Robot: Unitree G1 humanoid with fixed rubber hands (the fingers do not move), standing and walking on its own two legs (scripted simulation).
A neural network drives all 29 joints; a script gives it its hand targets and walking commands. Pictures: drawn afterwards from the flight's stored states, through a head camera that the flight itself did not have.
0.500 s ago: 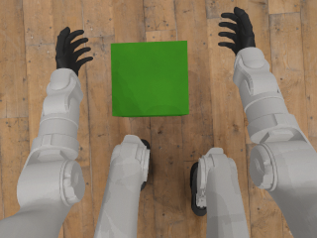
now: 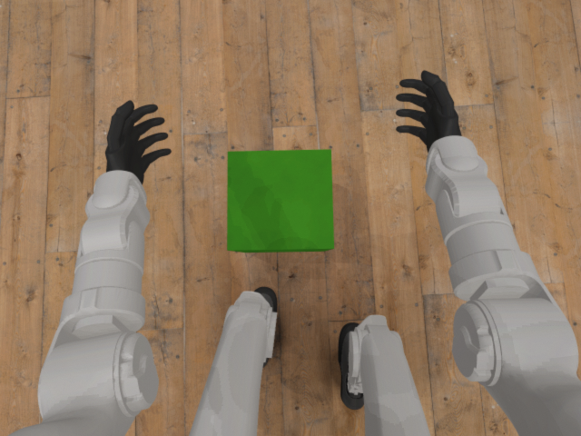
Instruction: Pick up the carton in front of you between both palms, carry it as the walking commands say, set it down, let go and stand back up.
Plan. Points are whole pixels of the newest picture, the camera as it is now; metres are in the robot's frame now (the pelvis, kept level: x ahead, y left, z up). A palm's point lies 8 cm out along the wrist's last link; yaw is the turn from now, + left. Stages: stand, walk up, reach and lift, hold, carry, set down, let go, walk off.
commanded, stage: set down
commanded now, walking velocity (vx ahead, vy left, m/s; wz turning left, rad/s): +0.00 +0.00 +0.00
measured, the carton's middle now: (282, 208) +0.44 +0.10 -0.48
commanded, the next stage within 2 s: let go in 0.02 s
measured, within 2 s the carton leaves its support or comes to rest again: neither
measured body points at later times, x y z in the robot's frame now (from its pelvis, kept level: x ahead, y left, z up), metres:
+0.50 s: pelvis +0.05 +0.02 +0.12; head +0.25 +0.04 +0.53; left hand +0.33 +0.28 +0.02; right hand +0.39 -0.16 +0.01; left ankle +0.11 +0.12 -0.57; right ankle +0.04 -0.13 -0.57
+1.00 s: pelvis +0.10 -0.02 +0.17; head +0.12 -0.02 +0.62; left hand +0.26 +0.22 +0.10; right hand +0.28 -0.25 +0.10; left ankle +0.11 +0.12 -0.57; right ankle +0.04 -0.13 -0.57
